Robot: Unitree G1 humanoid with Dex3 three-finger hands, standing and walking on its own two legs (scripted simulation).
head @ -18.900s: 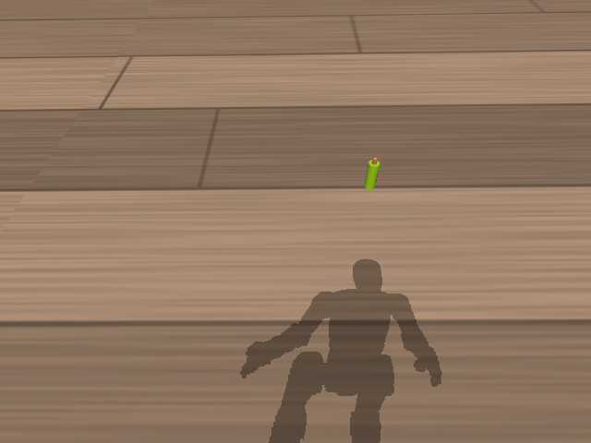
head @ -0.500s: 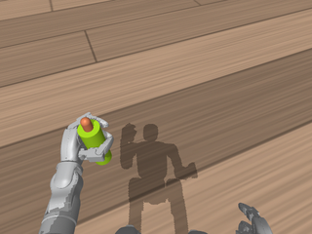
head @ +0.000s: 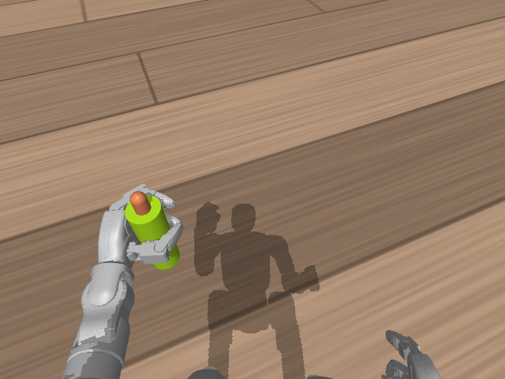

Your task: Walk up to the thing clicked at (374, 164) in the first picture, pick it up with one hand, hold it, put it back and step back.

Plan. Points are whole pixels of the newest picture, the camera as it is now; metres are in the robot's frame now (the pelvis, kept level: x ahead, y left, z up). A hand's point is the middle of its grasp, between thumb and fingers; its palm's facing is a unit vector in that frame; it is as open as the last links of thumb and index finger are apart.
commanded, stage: hold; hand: left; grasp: from the side
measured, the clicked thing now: (153, 230) +0.32 +0.18 +0.05
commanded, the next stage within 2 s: crouch in 0.84 s
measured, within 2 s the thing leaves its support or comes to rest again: neither
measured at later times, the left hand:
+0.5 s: hand (164, 227) +0.33 +0.16 +0.06, palm faces +0.04 -1.00 -0.02, open 6.8 cm
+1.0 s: hand (162, 226) +0.33 +0.16 +0.05, palm faces +0.04 -1.00 -0.03, open 6.8 cm
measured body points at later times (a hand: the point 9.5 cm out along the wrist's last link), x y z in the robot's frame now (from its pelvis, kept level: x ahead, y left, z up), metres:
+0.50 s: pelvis +0.00 +0.00 +0.00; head +0.04 +0.00 +0.45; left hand +0.32 +0.21 +0.06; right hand +0.14 -0.25 -0.11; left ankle +0.03 +0.13 -0.70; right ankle +0.00 -0.13 -0.70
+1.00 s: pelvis +0.00 +0.00 +0.00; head +0.04 +0.00 +0.45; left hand +0.32 +0.22 +0.06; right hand +0.14 -0.25 -0.11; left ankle +0.03 +0.13 -0.70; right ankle +0.00 -0.13 -0.70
